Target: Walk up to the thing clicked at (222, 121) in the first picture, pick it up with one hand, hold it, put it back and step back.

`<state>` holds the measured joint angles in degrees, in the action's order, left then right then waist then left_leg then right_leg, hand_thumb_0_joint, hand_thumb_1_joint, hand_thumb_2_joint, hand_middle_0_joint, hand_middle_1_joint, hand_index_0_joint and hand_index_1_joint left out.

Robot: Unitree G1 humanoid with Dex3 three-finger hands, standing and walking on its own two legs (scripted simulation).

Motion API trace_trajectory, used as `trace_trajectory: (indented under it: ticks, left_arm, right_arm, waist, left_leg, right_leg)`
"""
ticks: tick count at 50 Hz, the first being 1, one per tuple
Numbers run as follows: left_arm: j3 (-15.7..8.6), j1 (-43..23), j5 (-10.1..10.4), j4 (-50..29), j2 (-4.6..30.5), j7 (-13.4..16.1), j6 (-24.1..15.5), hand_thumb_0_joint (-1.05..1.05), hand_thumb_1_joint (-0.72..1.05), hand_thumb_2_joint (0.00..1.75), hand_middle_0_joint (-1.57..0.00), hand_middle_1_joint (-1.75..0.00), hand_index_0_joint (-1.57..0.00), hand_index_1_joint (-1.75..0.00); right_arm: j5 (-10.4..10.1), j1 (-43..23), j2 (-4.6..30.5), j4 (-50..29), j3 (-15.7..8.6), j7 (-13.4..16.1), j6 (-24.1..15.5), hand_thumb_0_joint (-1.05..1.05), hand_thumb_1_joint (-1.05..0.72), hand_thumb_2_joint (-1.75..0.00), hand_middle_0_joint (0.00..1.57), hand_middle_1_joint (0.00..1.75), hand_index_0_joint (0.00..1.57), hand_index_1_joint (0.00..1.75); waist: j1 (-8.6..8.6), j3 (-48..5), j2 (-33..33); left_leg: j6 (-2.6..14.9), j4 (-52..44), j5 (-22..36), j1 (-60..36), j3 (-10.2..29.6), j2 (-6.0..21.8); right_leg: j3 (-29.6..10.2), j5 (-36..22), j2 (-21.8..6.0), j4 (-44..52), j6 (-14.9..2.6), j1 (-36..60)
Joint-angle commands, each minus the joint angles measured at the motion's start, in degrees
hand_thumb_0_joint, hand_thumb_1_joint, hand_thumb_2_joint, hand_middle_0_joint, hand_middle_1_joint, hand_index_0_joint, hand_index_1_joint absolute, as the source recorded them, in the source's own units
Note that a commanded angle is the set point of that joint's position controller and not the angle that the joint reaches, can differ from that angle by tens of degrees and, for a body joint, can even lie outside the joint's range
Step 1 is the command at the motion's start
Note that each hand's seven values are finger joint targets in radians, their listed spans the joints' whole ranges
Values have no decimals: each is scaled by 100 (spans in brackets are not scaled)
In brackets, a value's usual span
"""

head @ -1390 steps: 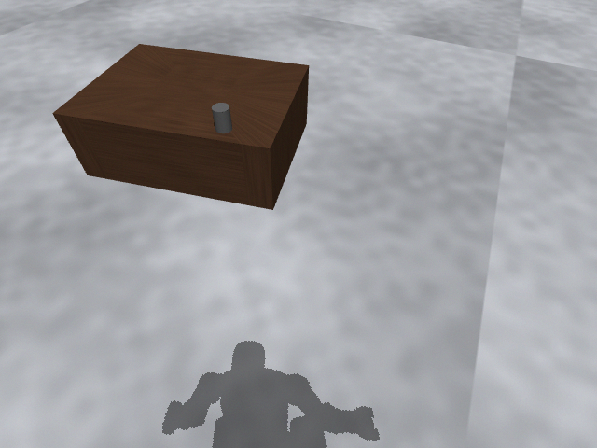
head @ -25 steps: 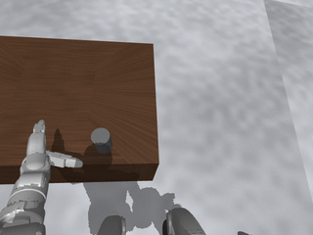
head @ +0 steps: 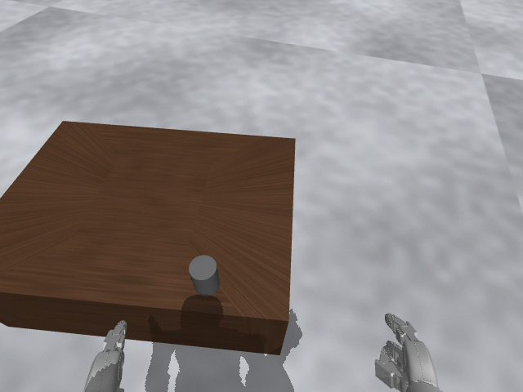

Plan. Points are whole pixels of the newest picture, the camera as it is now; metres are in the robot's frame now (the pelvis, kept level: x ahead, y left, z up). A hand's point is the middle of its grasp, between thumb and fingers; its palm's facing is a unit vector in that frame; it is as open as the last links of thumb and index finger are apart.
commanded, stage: home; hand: left
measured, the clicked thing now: (205, 276) +0.46 +0.16 -0.32
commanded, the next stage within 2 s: stand in 1.86 s
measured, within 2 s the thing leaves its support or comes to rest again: neither
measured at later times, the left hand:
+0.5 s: hand out of the picture +0.14 +0.20 -0.10, palm faces -0.03 -0.94 -0.33, open 17.4 cm
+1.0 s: hand out of the picture +0.04 +0.25 -0.11, palm faces +0.01 -0.93 -0.38, open 17.4 cm
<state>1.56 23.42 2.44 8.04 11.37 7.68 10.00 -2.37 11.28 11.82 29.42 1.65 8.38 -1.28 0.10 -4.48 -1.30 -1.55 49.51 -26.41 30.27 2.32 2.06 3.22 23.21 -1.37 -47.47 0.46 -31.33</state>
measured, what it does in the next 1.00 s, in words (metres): stands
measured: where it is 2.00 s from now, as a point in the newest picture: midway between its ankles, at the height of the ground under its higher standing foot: outside the picture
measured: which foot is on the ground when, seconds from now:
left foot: down 0.00-1.00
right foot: down 0.00-1.00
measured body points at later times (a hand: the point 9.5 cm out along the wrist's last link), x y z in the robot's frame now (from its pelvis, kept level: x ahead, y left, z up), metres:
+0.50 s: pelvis -0.01 +0.00 +0.01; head +0.00 +0.00 +0.46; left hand +0.14 +0.25 -0.08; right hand +0.12 -0.26 -0.10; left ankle -0.01 +0.14 -0.70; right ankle +0.01 -0.12 -0.70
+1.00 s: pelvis -0.01 +0.00 +0.04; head -0.01 -0.01 +0.49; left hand +0.04 +0.30 -0.08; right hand +0.06 -0.28 -0.10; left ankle -0.01 +0.14 -0.70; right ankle +0.01 -0.12 -0.70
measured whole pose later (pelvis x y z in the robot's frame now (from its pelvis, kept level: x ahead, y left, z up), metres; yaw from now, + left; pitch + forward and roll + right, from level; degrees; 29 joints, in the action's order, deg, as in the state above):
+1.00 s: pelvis -0.01 +0.00 +0.04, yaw +1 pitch -3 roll +0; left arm 0.6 11.6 -1.5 59.9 17.8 2.3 0.6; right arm 1.7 11.9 17.8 58.2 -0.8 1.1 1.4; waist -0.3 1.8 -2.0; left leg -1.2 24.9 -14.3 7.5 2.3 0.4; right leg 3.8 12.6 -2.7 -24.8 1.1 -8.9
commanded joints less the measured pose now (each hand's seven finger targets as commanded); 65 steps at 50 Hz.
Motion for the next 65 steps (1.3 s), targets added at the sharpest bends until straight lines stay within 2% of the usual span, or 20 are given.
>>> trace_trajectory:
  ticks: [1, 6, 7, 8, 14, 17, 18, 19, 21, 23, 27, 30, 32, 34, 36, 39, 41, 44, 50, 65]
  left_arm:
    - [-371, -656, -93, -1475, 665, 74, -277, 0, -54, 6, -5, -5, -5, -5]
    - [-334, -273, -149, -1342, 537, 98, -188, 0, -56, 5, -5, -5, -5, -5]
    - [-438, -79, -141, -1374, 626, 111, -190, 0, -56, 5, -5, -5, -5, -5]
    - [-295, -226, -162, -1280, 528, 104, -153, 0, -57, 5, -5, -5, -5, -5]
    - [-394, 167, -184, -1188, 574, 111, -106, 0, -59, 3, -4, -5, -5, -5]
    - [-409, 9, -181, -1259, 590, 117, -106, 0, -60, 3, -4, -5, -5, -5]
    - [-660, -868, -712, 616, 1172, -167, -534, 0, -60, 3, -4, -5, -5, -5]
    - [-697, -704, -767, 939, 1325, -312, -721, 0, -55, 6, -5, -5, -5, -5]
    - [-580, -620, -689, 1376, 1412, -459, -949, 0, -51, 8, -5, -6, -5, -6]
    - [-508, -910, -598, 1781, 1368, -522, -1049, 0, -54, 6, -5, -6, -5, -6]
    - [-465, -1093, -532, 2577, 1419, -507, -1149, 0, -54, 6, -5, -6, -5, -6]
    - [-477, -1304, -523, 3018, 1543, -498, -1159, 0, -55, 5, -5, -5, -5, -5]
    - [-466, -1214, -495, 3325, 1535, -495, -1163, 0, -55, 6, -5, -5, -5, -5]
    - [-458, -1227, -473, 3601, 1574, -485, -1181, 0, -55, 6, -5, -5, -5, -5]
    - [-433, -1192, -459, 3862, 1605, -487, -1164, 0, -56, 5, -5, -5, -5, -5]
    - [-426, -1263, -448, 4178, 1726, -475, -1154, 0, -56, 5, -5, -5, -5, -5]
    - [-410, -1306, -445, 4351, 1753, -477, -1132, 0, -56, 5, -5, -5, -5, -5]
    - [-391, -1376, -426, 4571, 1805, -464, -1134, 0, -57, 5, -5, -5, -5, -5]
    - [-350, -1463, -407, 4975, 1821, -487, -1097, 0, -57, 5, -5, -5, -5, -5]
    - [-349, -1720, -399, 5418, 1915, -551, -1090, 0, -59, 3, -5, -5, -4, -5]
  right_arm:
    - [69, -143, 641, -727, -271, 114, -395, 0, -90, -90, 20, 30, 20, 30]
    - [117, -120, 634, -762, -287, 133, -550, 0, -90, -90, 20, 30, 20, 30]
    - [114, -139, 668, -801, -310, 124, -554, 0, -90, -90, 20, 30, 20, 30]
    - [122, -145, 666, -762, -299, 123, -578, 0, -90, -90, 20, 30, 20, 30]
    - [109, -81, 668, -793, -314, 81, -645, 0, -90, -90, 20, 30, 20, 30]
    - [103, -113, 652, -814, -312, 71, -661, 0, -90, -90, 20, 30, 20, 30]
    - [757, -228, 1279, 411, -546, -233, -295, 0, -90, -90, 20, 30, 20, 30]
    - [772, -106, 1315, 568, -607, -350, -161, 0, -90, -90, 20, 30, 20, 30]
    - [678, -189, 1288, 566, -635, -487, -73, 0, -90, -90, 20, 30, 20, 30]
    - [569, -87, 1240, 722, -602, -595, -65, 0, -90, -90, 20, 30, 20, 30]
    - [549, -212, 1311, 1078, -636, -675, -41, 0, -90, -90, 20, 30, 20, 30]
    - [536, -81, 1323, 1323, -614, -693, 22, 0, -90, -90, 20, 30, 20, 30]
    - [509, -120, 1414, 1475, -629, -696, 43, 0, -90, -90, 20, 30, 20, 30]
    - [488, -42, 1434, 1630, -612, -686, 47, 0, -90, -90, 20, 30, 20, 30]
    - [468, -95, 1486, 1804, -606, -684, 77, 0, -90, -90, 20, 30, 20, 30]
    - [443, -62, 1493, 2024, -564, -690, 124, 0, -90, -90, 20, 30, 20, 30]
    - [424, -95, 1573, 2149, -555, -684, 132, 0, -90, -90, 20, 30, 20, 30]
    - [415, -99, 1614, 2326, -521, -677, 124, 0, -90, -90, 20, 30, 20, 30]
    - [392, -199, 1658, 2607, -450, -654, 117, 0, -90, -90, 20, 30, 20, 30]
    - [357, -366, 1759, 2905, -394, -673, 121, 0, -90, -90, 20, 30, 20, 30]
  waist:
    - [255, -612, 10]
    - [156, -882, 61]
    - [92, -818, -99]
    - [159, -813, 58]
    - [66, -731, 112]
    - [83, -569, 114]
    - [-57, -106, 138]
    - [-26, -440, 155]
    - [-79, -274, 53]
    - [-24, -130, 127]
    - [-79, 44, 8]
    - [11, 364, 32]
    - [-56, 369, -45]
    - [-36, 199, 49]
    - [-60, 357, 25]
    - [-46, 414, 195]
    - [-33, 464, 114]
    - [-23, 366, 105]
    - [-73, 481, -17]
    - [-67, 622, 77]
  left_leg:
    - [222, -641, 1200, -231, -354, -224]
    - [198, -603, 1355, -259, -280, -222]
    - [188, -586, 1392, -189, -309, -246]
    - [195, -583, 1362, -197, -276, -233]
    - [184, -540, 1544, -108, -271, -210]
    - [188, -582, 1272, 6, -274, -209]
    - [155, -961, 1452, -157, 91, -20]
    - [280, -1032, 1483, -612, 127, 56]
    - [379, -1130, 1318, -782, 208, 33]
    - [357, -1396, 1241, -962, 219, 36]
    - [278, -1738, 1515, -1235, 294, 74]
    - [250, -2112, 1321, -1259, 304, 99]
    - [247, -2294, 1409, -1366, 383, 152]
    - [247, -2368, 1909, -1595, 372, 205]
    - [198, -2513, 1666, -1723, 350, 174]
    - [187, -2596, 1794, -1761, 326, 162]
    - [186, -2697, 1823, -1933, 354, 205]
    - [188, -2777, 2177, -2077, 364, 258]
    - [162, -3082, 2185, -2079, 411, 316]
    - [159, -3314, 1723, -1996, 392, 312]
  right_leg:
    - [-52, -1195, 74, 791, -22, 527]
    - [10, -1243, 99, 679, -45, 673]
    - [9, -1276, 86, 704, -48, 679]
    - [28, -1241, 111, 689, -42, 643]
    - [68, -1363, 137, 595, -58, 658]
    - [57, -1114, 139, 638, -61, 560]
    - [-342, -1020, -324, 874, -285, 1115]
    - [-448, -1088, -367, 871, -360, 1167]
    - [-441, -1036, -367, 1077, -375, 1168]
    - [-524, -1089, -424, 1256, -325, 1166]
    - [-476, -1393, -437, 1557, -204, 1428]
    - [-504, -832, -431, 1938, -157, 1531]
    - [-419, -1034, -413, 2032, -142, 1736]
    - [-415, -1572, -458, 2050, -152, 2043]
    - [-428, -1223, -466, 2329, -112, 1932]
    - [-489, -1185, -532, 2588, -106, 2136]
    - [-497, -1119, -539, 2703, -96, 2080]
    - [-458, -1678, -574, 2722, -93, 2318]
    - [-403, -1680, -563, 2801, -51, 2495]
    - [-481, -1099, -583, 3113, -51, 2483]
